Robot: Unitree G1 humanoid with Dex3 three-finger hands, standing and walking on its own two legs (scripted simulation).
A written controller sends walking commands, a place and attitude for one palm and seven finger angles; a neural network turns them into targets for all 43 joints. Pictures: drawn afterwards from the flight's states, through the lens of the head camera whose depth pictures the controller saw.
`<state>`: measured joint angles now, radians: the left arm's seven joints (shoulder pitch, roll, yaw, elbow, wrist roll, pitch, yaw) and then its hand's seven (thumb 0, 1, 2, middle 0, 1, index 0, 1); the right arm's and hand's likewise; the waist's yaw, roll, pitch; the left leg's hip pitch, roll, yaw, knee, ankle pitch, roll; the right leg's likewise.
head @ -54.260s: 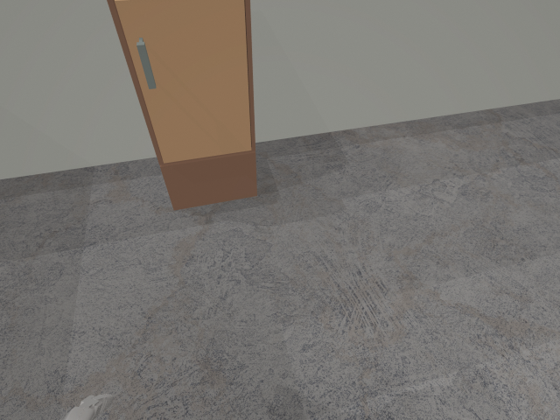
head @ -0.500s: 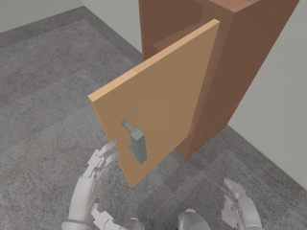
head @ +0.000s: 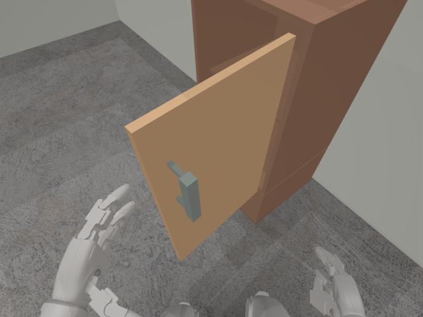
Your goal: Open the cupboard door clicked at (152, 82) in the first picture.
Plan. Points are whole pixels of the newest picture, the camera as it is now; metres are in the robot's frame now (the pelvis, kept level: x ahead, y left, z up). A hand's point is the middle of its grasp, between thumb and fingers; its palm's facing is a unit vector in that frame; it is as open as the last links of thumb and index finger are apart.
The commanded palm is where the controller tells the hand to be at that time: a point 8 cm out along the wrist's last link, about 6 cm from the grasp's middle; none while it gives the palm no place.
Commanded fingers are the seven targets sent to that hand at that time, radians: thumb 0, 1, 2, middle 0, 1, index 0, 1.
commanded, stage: draw the hand back to the body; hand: left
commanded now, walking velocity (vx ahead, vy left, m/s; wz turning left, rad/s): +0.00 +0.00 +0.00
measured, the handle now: (184, 191) +0.33 +0.08 +0.06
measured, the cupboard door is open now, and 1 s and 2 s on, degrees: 95 95 95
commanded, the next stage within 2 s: step back with the hand held close in 1.38 s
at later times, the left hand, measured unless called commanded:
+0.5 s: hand (57, 233) +0.21 +0.22 +0.15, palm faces +0.17 -0.93 -0.32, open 14.9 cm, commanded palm +0.17 +0.27 +0.18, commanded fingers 0.00 0.06 0.54 -0.17 -0.30 -0.17 -0.30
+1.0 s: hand out of the picture +0.24 +0.28 +0.24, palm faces +0.42 -0.80 -0.43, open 9.1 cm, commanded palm +0.18 +0.33 +0.26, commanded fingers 0.00 0.90 0.90 -0.20 -0.30 -0.20 -0.30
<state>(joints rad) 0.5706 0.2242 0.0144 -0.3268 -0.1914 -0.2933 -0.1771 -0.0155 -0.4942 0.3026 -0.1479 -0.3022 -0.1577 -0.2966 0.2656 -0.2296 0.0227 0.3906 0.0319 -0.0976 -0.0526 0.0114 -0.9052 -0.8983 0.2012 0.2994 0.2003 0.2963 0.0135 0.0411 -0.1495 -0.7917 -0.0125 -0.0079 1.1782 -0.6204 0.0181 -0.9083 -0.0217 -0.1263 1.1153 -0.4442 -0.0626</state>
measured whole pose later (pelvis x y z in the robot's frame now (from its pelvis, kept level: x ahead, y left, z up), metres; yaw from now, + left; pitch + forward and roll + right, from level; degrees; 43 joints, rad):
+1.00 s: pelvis +0.04 +0.03 +0.09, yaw -1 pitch -3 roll -1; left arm 0.48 0.36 0.32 -0.42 -0.04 -0.09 0.12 0.00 0.60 0.77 -0.19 -0.30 -0.20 -0.30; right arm 0.22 -0.24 0.04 0.62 0.00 -0.15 -0.08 0.01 -0.90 -0.90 0.20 0.30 0.20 0.30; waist 0.07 0.07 0.01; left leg -0.05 -0.03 0.02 0.46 -0.36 0.05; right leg -0.18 0.00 -0.08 0.45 -0.21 -0.01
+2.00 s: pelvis -0.02 +0.03 +0.08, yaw -2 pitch -1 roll +1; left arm 0.54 0.42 0.43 -0.48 -0.02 -0.19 0.15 0.01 0.89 0.90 -0.21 -0.30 -0.22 -0.30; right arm 0.20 -0.24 -0.01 0.57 0.00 -0.04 -0.10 0.01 -0.91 -0.90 0.20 0.30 0.20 0.30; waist 0.01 -0.01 0.02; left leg -0.25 -0.06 0.06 0.56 -0.30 0.07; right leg -0.38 -0.04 -0.04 0.54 -0.14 -0.01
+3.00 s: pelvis -0.18 +0.01 +0.08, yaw +3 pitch +3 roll +1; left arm 0.51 0.45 0.42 -0.53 -0.01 -0.20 0.16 0.01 0.89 0.90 -0.21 -0.30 -0.22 -0.30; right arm 0.15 -0.23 -0.03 0.60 0.00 -0.05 -0.10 0.01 -0.91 -0.90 0.20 0.30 0.20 0.30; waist -0.03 -0.05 0.05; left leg -0.32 0.01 -0.02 0.57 -0.31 -0.01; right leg -0.50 0.01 0.01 0.54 -0.13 0.01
